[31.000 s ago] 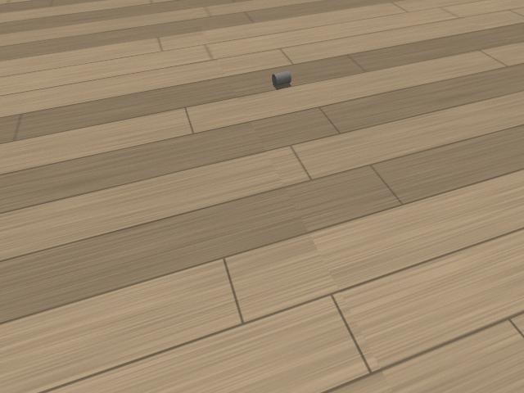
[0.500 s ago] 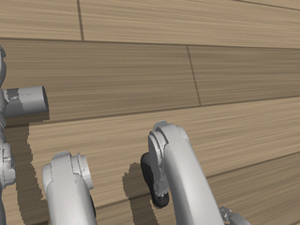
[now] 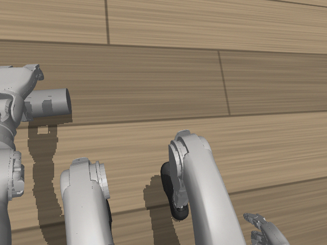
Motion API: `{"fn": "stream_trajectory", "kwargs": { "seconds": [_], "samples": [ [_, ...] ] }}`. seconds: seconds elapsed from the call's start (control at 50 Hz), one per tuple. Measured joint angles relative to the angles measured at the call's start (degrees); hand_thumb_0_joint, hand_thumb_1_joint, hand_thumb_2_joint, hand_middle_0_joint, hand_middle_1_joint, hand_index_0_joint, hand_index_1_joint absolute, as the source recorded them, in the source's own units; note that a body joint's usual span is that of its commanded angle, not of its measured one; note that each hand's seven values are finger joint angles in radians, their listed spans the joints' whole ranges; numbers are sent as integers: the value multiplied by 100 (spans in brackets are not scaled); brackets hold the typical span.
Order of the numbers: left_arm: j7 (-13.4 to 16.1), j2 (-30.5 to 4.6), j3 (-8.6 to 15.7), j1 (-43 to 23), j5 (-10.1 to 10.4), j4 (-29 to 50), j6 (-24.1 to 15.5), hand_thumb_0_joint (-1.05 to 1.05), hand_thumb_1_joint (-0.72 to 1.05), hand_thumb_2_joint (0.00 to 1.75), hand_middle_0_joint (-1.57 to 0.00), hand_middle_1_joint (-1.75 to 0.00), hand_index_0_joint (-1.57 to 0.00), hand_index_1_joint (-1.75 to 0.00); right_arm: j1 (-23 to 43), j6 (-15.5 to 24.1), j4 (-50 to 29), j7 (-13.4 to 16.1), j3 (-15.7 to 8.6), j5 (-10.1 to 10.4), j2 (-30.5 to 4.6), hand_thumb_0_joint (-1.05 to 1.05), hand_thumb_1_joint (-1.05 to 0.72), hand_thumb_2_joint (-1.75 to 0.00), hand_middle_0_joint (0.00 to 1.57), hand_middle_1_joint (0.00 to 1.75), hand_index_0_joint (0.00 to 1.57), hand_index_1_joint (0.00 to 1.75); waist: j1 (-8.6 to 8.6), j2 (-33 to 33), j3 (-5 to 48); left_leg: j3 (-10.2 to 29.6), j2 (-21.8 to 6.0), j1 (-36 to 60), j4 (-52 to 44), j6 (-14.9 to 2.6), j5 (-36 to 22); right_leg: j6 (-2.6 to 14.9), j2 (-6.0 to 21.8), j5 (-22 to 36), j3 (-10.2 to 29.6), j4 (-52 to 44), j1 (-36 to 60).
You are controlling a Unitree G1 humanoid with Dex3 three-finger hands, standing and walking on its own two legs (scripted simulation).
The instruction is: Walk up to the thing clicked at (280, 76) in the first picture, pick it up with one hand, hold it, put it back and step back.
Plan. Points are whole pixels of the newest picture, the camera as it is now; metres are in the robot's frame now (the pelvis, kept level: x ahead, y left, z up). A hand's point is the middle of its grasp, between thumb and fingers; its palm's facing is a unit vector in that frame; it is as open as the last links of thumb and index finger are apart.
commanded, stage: home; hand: left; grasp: from above
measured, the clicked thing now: (49, 102) +0.54 +0.22 -0.32
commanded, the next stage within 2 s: none
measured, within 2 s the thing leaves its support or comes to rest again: neither
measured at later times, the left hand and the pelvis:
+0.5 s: hand out of the picture +0.47 +0.25 -0.06, palm faces -0.39 -0.36 -0.85, open 10.4 cm; pelvis +0.02 +0.01 +0.06, yaw +0 degrees
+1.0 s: hand out of the picture +0.31 +0.19 +0.14, palm faces -0.08 -0.91 -0.41, open 7.4 cm; pelvis +0.04 -0.01 +0.24, yaw +3 degrees
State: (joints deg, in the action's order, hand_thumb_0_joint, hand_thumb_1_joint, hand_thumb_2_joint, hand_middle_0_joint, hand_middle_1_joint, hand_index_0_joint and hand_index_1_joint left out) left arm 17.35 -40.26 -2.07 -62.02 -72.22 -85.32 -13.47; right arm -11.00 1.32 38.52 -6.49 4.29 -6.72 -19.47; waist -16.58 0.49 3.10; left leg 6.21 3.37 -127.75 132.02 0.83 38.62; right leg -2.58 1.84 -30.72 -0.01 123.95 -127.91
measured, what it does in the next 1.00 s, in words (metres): rises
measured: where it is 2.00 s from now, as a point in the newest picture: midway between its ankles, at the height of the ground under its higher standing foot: (141, 218)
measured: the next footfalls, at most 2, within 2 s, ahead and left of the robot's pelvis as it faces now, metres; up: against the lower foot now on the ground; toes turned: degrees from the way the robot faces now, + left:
none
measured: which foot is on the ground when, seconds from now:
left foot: down 0.00-1.00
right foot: down 0.00-1.00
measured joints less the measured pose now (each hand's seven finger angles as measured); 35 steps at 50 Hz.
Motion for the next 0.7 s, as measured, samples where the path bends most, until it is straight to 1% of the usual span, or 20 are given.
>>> {"fn": "stream_trajectory", "kwargs": {
  "seconds": [0.08, 0.12, 0.14, 0.18, 0.24, 0.28, 0.32, 0.38, 0.4, 0.42, 0.46, 0.54, 0.58, 0.64, 0.7],
  "samples": [
    [422, -101, 216, -78, -253, -210, 8, 0, -17, 74, -43, -70, -41, -71, -34, 155, 99, -17, 32, -117, 99, 0, -92, -91, 20, 30, 20, 30, -114, -38, -104, 33, 13, -216, 217, 3, 24, -20, -15, -2, -14, 180, -199],
    [576, -140, 399, -44, -318, -114, 75, 0, -16, 73, -43, -70, -41, -71, -84, 206, 124, -43, 22, -143, 158, 0, -92, -90, 20, 30, 20, 30, -154, -21, -108, 39, 18, -320, 301, 1, 49, -27, -20, -16, -13, 251, -298],
    [638, -146, 470, -5, -318, -21, 137, 0, -16, 74, -42, -69, -40, -71, -115, 218, 133, -58, 6, -148, 190, 0, -91, -90, 20, 30, 20, 30, -164, -7, -95, 35, 18, -359, 330, -2, 66, -27, -22, -29, -8, 280, -340],
    [708, -137, 558, 51, -246, 135, 292, 0, -16, 77, -38, -69, -37, -70, -165, 227, 163, -95, -30, -141, 257, 0, -91, -90, 20, 30, 20, 30, -173, 27, -57, 16, 12, -396, 358, -11, 108, -33, -26, -65, 12, 314, -387],
    [623, -63, 647, 137, 17, 383, 533, 0, -15, 82, -33, -69, -32, -70, -218, 206, 216, -152, -89, -82, 343, 0, -90, -90, 20, 30, 21, 30, -125, 121, 49, -10, -2, -379, 316, -38, 173, -61, -25, -127, 31, 279, -378],
    [447, 22, 668, 258, 276, 632, 699, 0, -14, 85, -31, -68, -29, -70, -251, 172, 228, -189, -138, -14, 388, 0, -90, -90, 20, 30, 21, 30, -46, 196, 124, -24, -20, -286, 232, -58, 224, -81, -24, -172, 35, 196, -289],
    [209, 154, 683, 461, 619, 948, 836, 0, -11, 88, -29, -68, -27, -69, -296, 106, 215, -219, -200, 82, 413, 0, -90, -90, 20, 30, 21, 30, 69, 290, 237, -38, -36, -147, 98, -81, 272, -105, -16, -223, 36, 66, -149],
    [-239, 377, 687, 924, 1251, 1556, 1008, 0, -3, 91, -27, -66, -25, -67, -349, -45, 127, -229, -280, 245, 413, 0, -90, -90, 20, 30, 21, 30, 268, 413, 420, -66, -65, 160, -191, -114, 327, -119, -2, -285, 35, -210, 155],
    [-400, 448, 675, 1123, 1470, 1810, 1060, 0, 0, 91, -26, -65, -24, -66, -359, -101, 73, -218, -303, 301, 403, 0, -90, -90, 20, 30, 21, 30, 334, 445, 480, -75, -74, 281, -307, -122, 338, -111, 3, -300, 32, -320, 275],
    [-566, 522, 613, 1337, 1705, 2088, 1129, 0, 4, 92, -25, -63, -24, -65, -362, -144, 24, -200, -331, 357, 391, 1, -90, -90, 20, 30, 21, 30, 403, 472, 534, -83, -80, 411, -433, -127, 341, -103, 11, -311, 28, -438, 404],
    [-873, 679, 596, 1814, 2153, 2712, 1207, 0, 13, 93, -25, -60, -23, -61, -339, -239, -99, -148, -382, 456, 357, 1, -90, -90, 20, 30, 21, 30, 538, 499, 623, -95, -98, 690, -705, -137, 333, -95, 21, -314, 18, -696, 683],
    [-1310, 982, 431, 2710, 3018, 3844, 1397, 0, 34, 93, -23, -52, -22, -53, -188, -333, -308, -15, -488, 589, 281, 1, -90, -90, 20, 30, 21, 30, 791, 413, 733, -134, -131, 1302, -1284, -144, 263, -94, 34, -269, 17, -1231, 1279],
    [-1423, 1153, 369, 3107, 3368, 4328, 1459, 0, 46, 92, -23, -48, -22, -48, -69, -328, -364, 68, -548, 641, 245, 1, -90, -90, 20, 30, 21, 30, 910, 350, 767, -137, -134, 1604, -1565, -134, 210, -64, 50, -239, 1, -1491, 1582],
    [-1461, 1379, 279, 3630, 3750, 4855, 1577, 0, 62, 91, -22, -41, -21, -41, 145, -306, -418, 184, -630, 705, 213, 1, -90, -90, 20, 30, 21, 30, 1051, 257, 829, -146, -140, 2050, -1961, -114, 135, -24, 68, -193, -13, -1848, 2021],
    [-1411, 1585, 238, 4061, 4125, 5201, 1750, 0, 73, 90, -22, -37, -21, -37, 380, -232, -461, 299, -659, 750, 224, 1, -91, -90, 20, 30, 20, 30, 1142, 192, 860, -150, -145, 2504, -2334, -93, 62, -21, 83, -146, -27, -2184, 2468]
  ]
}}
